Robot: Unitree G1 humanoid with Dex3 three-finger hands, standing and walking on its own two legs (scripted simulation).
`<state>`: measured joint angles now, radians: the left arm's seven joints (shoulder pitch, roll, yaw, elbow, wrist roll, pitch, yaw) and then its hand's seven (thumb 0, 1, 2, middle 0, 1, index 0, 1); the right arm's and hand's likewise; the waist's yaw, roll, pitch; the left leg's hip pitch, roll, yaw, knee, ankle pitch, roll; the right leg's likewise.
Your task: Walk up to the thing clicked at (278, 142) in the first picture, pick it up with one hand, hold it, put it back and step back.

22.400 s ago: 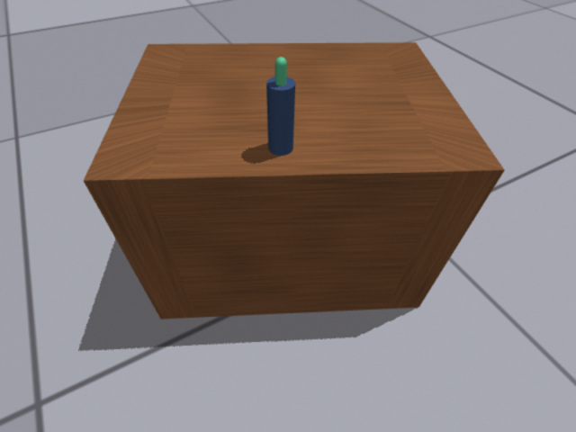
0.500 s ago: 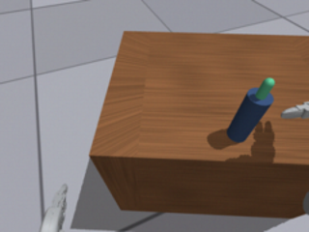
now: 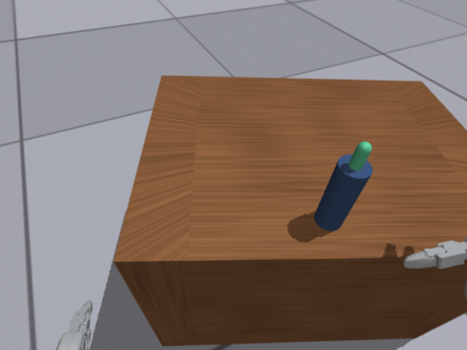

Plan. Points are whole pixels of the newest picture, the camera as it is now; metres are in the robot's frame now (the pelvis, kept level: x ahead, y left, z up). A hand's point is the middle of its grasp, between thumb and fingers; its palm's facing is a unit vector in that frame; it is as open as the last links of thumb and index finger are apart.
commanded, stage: sink last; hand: right
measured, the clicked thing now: (344, 186) +0.41 -0.23 +0.05
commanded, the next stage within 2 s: home in 0.68 s
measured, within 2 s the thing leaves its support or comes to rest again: neither
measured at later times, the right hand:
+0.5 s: hand (432, 330) +0.15 -0.25 +0.08, palm faces +0.39 +0.83 -0.41, open 17.4 cm
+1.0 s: hand (415, 343) +0.14 -0.25 +0.04, palm faces +0.34 +0.86 -0.38, open 17.5 cm
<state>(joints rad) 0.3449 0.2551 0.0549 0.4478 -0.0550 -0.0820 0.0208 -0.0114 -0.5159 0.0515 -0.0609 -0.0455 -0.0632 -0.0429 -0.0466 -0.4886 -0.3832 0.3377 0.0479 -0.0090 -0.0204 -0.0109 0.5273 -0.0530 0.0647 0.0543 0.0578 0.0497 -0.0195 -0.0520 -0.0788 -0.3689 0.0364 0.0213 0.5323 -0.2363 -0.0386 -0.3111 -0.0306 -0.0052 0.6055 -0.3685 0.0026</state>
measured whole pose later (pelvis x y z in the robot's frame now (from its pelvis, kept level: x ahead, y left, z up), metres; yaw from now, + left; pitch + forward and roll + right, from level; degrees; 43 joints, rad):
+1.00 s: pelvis -0.03 +0.02 +0.01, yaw -2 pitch -4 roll +0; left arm 0.25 0.21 0.06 0.59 -0.02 -0.16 0.06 -0.01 -0.18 0.33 -0.12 -0.15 -0.12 -0.15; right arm 0.44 -0.28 -0.26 0.09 0.03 -0.24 -0.04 -0.01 0.55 -0.05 0.06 0.05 0.06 0.05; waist -0.04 -0.02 0.06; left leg -0.19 0.05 0.05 0.43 -0.17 -0.01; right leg -0.11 -0.02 0.02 0.43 -0.24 0.03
